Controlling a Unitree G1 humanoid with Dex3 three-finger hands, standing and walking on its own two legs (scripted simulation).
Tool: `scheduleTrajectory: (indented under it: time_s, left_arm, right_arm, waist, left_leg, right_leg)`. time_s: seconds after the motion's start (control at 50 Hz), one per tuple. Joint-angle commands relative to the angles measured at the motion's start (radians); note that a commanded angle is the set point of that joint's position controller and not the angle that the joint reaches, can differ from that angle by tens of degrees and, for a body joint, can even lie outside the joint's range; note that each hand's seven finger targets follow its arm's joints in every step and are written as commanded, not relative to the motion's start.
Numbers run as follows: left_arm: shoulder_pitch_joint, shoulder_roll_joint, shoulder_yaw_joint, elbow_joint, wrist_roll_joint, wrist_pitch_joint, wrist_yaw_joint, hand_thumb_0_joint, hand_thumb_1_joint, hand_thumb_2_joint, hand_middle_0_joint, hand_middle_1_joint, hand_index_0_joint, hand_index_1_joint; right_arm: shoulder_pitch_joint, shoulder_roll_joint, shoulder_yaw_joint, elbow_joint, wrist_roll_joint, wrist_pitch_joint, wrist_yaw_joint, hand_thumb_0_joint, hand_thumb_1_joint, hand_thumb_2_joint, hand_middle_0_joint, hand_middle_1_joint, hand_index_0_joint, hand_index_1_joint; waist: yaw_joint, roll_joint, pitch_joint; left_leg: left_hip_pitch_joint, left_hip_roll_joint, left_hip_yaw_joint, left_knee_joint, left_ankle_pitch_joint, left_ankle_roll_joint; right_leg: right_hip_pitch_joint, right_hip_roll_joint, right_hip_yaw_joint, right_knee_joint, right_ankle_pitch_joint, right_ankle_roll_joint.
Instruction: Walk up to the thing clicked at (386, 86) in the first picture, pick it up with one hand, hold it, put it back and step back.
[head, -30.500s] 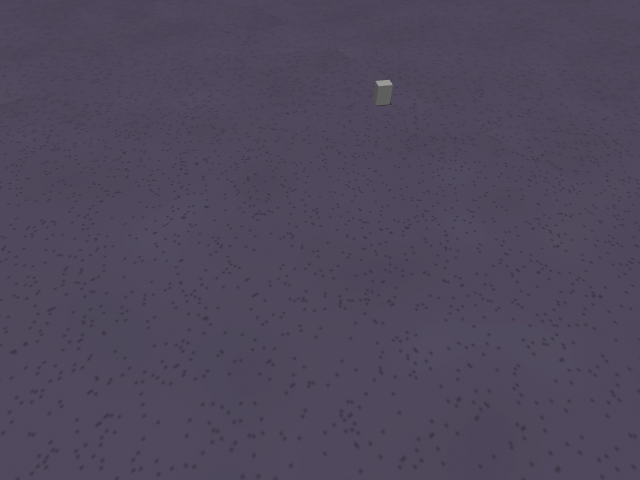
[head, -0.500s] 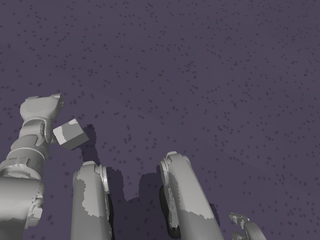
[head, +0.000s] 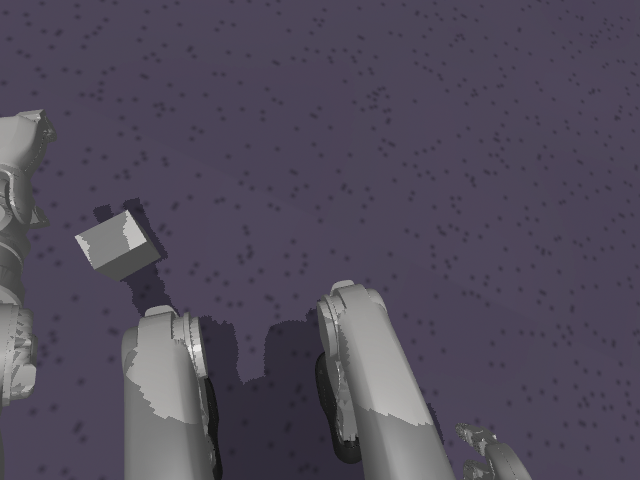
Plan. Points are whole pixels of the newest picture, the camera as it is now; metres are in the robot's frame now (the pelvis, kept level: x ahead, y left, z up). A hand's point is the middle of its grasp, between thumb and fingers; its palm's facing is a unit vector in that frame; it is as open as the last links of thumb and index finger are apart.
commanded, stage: withdraw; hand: left
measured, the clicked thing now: (122, 247) +0.46 +0.25 -0.34
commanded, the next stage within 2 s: go down in 0.20 s
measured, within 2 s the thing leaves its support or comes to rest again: neither
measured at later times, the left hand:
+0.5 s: hand (71, 238) +0.42 +0.25 -0.12, palm faces -0.44 -0.03 -0.90, open 12.1 cm
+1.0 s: hand (84, 240) +0.44 +0.26 -0.19, palm faces -0.48 -0.15 -0.86, open 12.2 cm
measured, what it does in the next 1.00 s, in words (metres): stands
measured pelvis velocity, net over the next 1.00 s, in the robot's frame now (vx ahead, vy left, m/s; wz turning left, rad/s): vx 0.00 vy -0.01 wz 0.00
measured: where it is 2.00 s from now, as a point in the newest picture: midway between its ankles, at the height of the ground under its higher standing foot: (275, 438)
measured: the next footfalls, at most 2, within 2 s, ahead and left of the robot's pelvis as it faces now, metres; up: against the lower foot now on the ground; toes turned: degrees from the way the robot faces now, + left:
none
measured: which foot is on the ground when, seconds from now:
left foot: down 0.00-1.00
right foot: down 0.00-1.00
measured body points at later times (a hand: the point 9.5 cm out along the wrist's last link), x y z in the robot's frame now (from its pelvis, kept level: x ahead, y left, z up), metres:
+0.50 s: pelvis +0.00 +0.00 +0.03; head +0.21 +0.05 +0.43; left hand +0.44 +0.25 -0.07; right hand +0.10 -0.28 -0.08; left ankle +0.09 +0.13 -0.37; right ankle +0.09 -0.13 -0.37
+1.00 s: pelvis +0.00 -0.01 -0.02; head +0.23 +0.03 +0.37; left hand +0.46 +0.26 -0.14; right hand +0.03 -0.27 -0.15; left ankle +0.09 +0.13 -0.37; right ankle +0.09 -0.13 -0.37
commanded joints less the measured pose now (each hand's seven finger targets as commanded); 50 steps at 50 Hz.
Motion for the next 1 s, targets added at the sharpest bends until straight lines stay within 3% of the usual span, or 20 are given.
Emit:
scheduleTrajectory:
  time_s: [0.0,0.08,0.1,0.16,0.2,0.26,0.28,0.34,0.42,0.48,0.54,0.56,0.58,0.6,0.62,0.64,0.74,0.86,0.9,0.98]
  left_arm:
    - [-0.285,0.188,0.022,-0.294,-0.007,-0.008,-0.022,0.0,-0.222,0.708,-0.372,-0.724,-0.388,-0.709]
    - [-0.141,0.187,0.071,-0.435,-0.034,0.025,-0.02,0.0,-0.187,0.679,-0.405,-0.682,-0.417,-0.67]
    - [-0.066,0.157,0.066,-0.389,-0.042,0.04,-0.02,0.0,-0.179,0.671,-0.415,-0.672,-0.426,-0.661]
    - [-0.006,0.063,0.015,-0.363,-0.051,0.051,-0.019,0.0,-0.158,0.656,-0.415,-0.664,-0.433,-0.646]
    - [-0.027,0.078,0.022,-0.383,-0.043,0.042,-0.006,0.0,-0.166,0.661,-0.403,-0.678,-0.425,-0.656]
    - [0.007,-0.033,-0.046,-0.224,-0.027,0.024,0.02,0.0,-0.172,0.664,-0.395,-0.684,-0.419,-0.659]
    - [-0.053,-0.017,-0.044,-0.232,-0.024,0.009,0.039,0.0,-0.092,0.661,-0.315,-0.604,-0.339,-0.579]
    - [-0.138,-0.006,-0.038,-0.209,0.001,-0.019,0.103,0.0,-0.147,0.597,-0.382,-0.76,-0.416,-0.725]
    - [-0.227,0.021,0.001,-0.225,0.045,-0.02,0.219,0.0,-0.209,0.647,-0.335,-0.823,-0.369,-0.787]
    - [-0.225,0.037,0.038,-0.18,0.038,0.019,0.289,0.0,-0.307,0.747,-0.316,-0.847,-0.316,-0.846]
    - [-0.262,0.052,0.068,-0.144,0.009,0.072,0.325,0.0,-0.242,0.691,-0.366,-0.791,-0.371,-0.786]
    - [-0.278,0.039,0.057,-0.128,0.001,0.089,0.326,0.0,-0.318,0.771,-0.353,-0.801,-0.334,-0.82]
    - [-0.286,0.048,0.063,-0.108,-0.012,0.103,0.326,0.0,-0.238,0.691,-0.378,-0.789,-0.388,-0.779]
    - [-0.263,0.04,0.067,-0.057,-0.023,0.122,0.32,0.0,-0.316,0.771,-0.341,-0.816,-0.331,-0.825]
    - [-0.278,0.045,0.075,-0.069,-0.039,0.131,0.315,0.0,-0.236,0.691,-0.362,-0.794,-0.374,-0.78]
    - [-0.268,0.033,0.072,-0.041,-0.058,0.14,0.306,0.0,-0.316,0.771,-0.336,-0.804,-0.319,-0.821]
    - [-0.235,0.02,0.058,0.001,-0.098,0.146,0.238,0.0,-0.266,0.719,-0.339,-0.804,-0.346,-0.797]
    - [-0.171,0.049,0.09,0.14,-0.089,0.099,0.208,0.0,-0.209,0.65,-0.334,-0.866,-0.381,-0.818]
    - [-0.199,0.026,0.071,0.162,-0.082,0.075,0.22,0.0,-0.204,0.641,-0.313,-0.905,-0.374,-0.842]
    - [-0.271,0.094,0.09,0.221,-0.03,0.028,0.266,0.0,-0.237,0.667,-0.307,-0.911,-0.358,-0.858]
  right_arm:
    - [0.219,-0.237,-0.093,-0.075,0.025,0.033,-0.016,0.0,-0.908,-0.898,0.199,0.299,0.199,0.299]
    - [0.218,-0.228,-0.1,-0.113,0.043,0.073,-0.016,0.0,-0.908,-0.898,0.199,0.299,0.199,0.299]
    - [0.211,-0.217,-0.091,-0.116,0.047,0.08,-0.014,0.0,-0.908,-0.899,0.199,0.299,0.199,0.299]
    - [0.19,-0.191,-0.079,-0.108,0.054,0.085,-0.022,0.0,-0.904,-0.896,0.199,0.299,0.199,0.299]
    - [0.18,-0.185,-0.076,-0.106,0.055,0.079,-0.025,0.0,-0.905,-0.895,0.199,0.299,0.199,0.3]
    - [0.164,-0.18,-0.061,-0.089,0.047,0.059,-0.021,0.0,-0.906,-0.895,0.199,0.3,0.199,0.3]
    - [0.157,-0.185,-0.06,-0.081,0.045,0.049,-0.023,0.0,-0.899,-0.898,0.2,0.3,0.199,0.3]
    - [0.143,-0.189,-0.065,-0.07,0.034,0.019,-0.023,0.0,-0.902,-0.896,0.199,0.3,0.199,0.3]
    - [0.146,-0.197,-0.072,-0.046,0.011,-0.021,-0.024,0.0,-0.905,-0.897,0.199,0.3,0.199,0.3]
    - [0.145,-0.21,-0.078,-0.028,-0.004,-0.04,-0.022,0.0,-0.913,-0.9,0.2,0.3,0.199,0.3]
    - [0.15,-0.215,-0.08,-0.023,-0.019,-0.05,-0.014,0.0,-0.911,-0.901,0.199,0.3,0.199,0.3]
    - [0.146,-0.21,-0.075,-0.018,-0.024,-0.05,-0.011,0.0,-0.916,-0.903,0.2,0.3,0.199,0.3]
    - [0.14,-0.208,-0.074,-0.015,-0.026,-0.049,-0.007,0.0,-0.911,-0.902,0.199,0.3,0.199,0.3]
    - [0.142,-0.207,-0.075,-0.01,-0.027,-0.048,-0.002,0.0,-0.916,-0.903,0.2,0.3,0.199,0.3]
    - [0.142,-0.2,-0.073,-0.008,-0.029,-0.049,0.001,0.0,-0.909,-0.9,0.199,0.3,0.199,0.3]
    - [0.136,-0.2,-0.073,-0.004,-0.031,-0.048,0.005,0.0,-0.914,-0.902,0.2,0.3,0.199,0.3]
    - [0.139,-0.193,-0.07,0.007,-0.023,-0.054,0.015,0.0,-0.906,-0.898,0.199,0.3,0.199,0.3]
    - [0.176,-0.211,-0.049,0.03,-0.033,-0.065,0.035,0.0,-0.907,-0.897,0.199,0.3,0.199,0.3]
    - [0.173,-0.207,-0.034,0.038,-0.041,-0.08,0.046,0.0,-0.907,-0.897,0.199,0.3,0.199,0.3]
    - [0.19,-0.229,-0.012,0.038,-0.06,-0.112,0.066,0.0,-0.912,-0.899,0.199,0.3,0.199,0.3]
  waist:
    - [0.025,0.272,-0.825]
    - [0.058,0.244,-0.854]
    - [0.046,0.199,-0.774]
    - [0.017,0.104,-0.597]
    - [0.029,0.1,-0.595]
    - [-0.008,0.032,-0.463]
    - [-0.009,0.061,-0.465]
    - [-0.012,0.127,-0.48]
    - [-0.016,0.231,-0.628]
    - [-0.021,0.206,-0.694]
    - [-0.02,0.221,-0.72]
    - [-0.026,0.23,-0.715]
    - [-0.021,0.226,-0.723]
    - [-0.022,0.203,-0.703]
    - [-0.015,0.224,-0.705]
    - [-0.019,0.193,-0.714]
    - [-0.031,0.145,-0.658]
    - [-0.055,0.02,-0.499]
    - [-0.063,0.036,-0.487]
    - [-0.079,0.085,-0.526]
  left_leg:
    - [0.7,-0.022,0.064,-0.307,0.175,0.025]
    - [0.768,-0.019,0.059,-0.353,0.254,0.032]
    - [0.73,-0.018,0.055,-0.36,0.25,0.037]
    - [0.634,-0.015,0.054,-0.38,0.187,0.051]
    - [0.605,-0.018,0.066,-0.375,0.172,0.056]
    - [0.514,-0.02,0.081,-0.349,0.129,0.062]
    - [0.509,-0.021,0.079,-0.351,0.103,0.058]
    - [0.541,-0.021,0.076,-0.354,0.044,0.044]
    - [0.636,-0.023,0.082,-0.338,0.082,0.025]
    - [0.647,-0.02,0.089,-0.315,0.112,0.027]
    - [0.648,-0.016,0.093,-0.304,0.104,0.029]
    - [0.634,-0.016,0.094,-0.296,0.095,0.029]
    - [0.615,-0.018,0.095,-0.292,0.082,0.032]
    - [0.606,-0.016,0.094,-0.287,0.075,0.033]
    - [0.586,-0.018,0.096,-0.282,0.068,0.034]
    - [0.567,-0.017,0.095,-0.269,0.066,0.037]
    - [0.482,-0.019,0.087,-0.229,0.048,0.046]
    - [0.314,-0.023,0.092,-0.165,0.061,0.064]
    - [0.285,-0.025,0.094,-0.146,0.059,0.06]
    - [0.307,-0.025,0.091,-0.08,0.078,0.054]
  right_leg:
    - [0.376,0.017,-0.085,-0.278,0.235,-0.09]
    - [0.434,0.015,-0.079,-0.324,0.292,-0.082]
    - [0.431,0.013,-0.079,-0.336,0.293,-0.078]
    - [0.405,0.015,-0.074,-0.377,0.254,-0.075]
    - [0.432,0.015,-0.064,-0.389,0.243,-0.077]
    - [0.377,0.019,-0.056,-0.394,0.211,-0.078]
    - [0.352,0.017,-0.056,-0.383,0.185,-0.082]
    - [0.3,0.017,-0.056,-0.371,0.131,-0.089]
    - [0.287,0.007,-0.058,-0.333,0.172,-0.088]
    - [0.298,0.005,-0.066,-0.323,0.207,-0.082]
    - [0.299,-0.001,-0.066,-0.319,0.201,-0.08]
    - [0.288,0.0,-0.066,-0.315,0.193,-0.08]
    - [0.293,0.004,-0.064,-0.317,0.171,-0.082]
    - [0.289,0.005,-0.066,-0.316,0.162,-0.082]
    - [0.286,0.003,-0.061,-0.311,0.149,-0.082]
    - [0.301,0.007,-0.062,-0.311,0.145,-0.08]
    - [0.276,0.013,-0.067,-0.28,0.117,-0.079]
    - [0.251,0.019,-0.07,-0.243,0.143,-0.068]
    - [0.245,0.022,-0.071,-0.22,0.14,-0.07]
    - [0.2,0.021,-0.081,-0.15,0.164,-0.071]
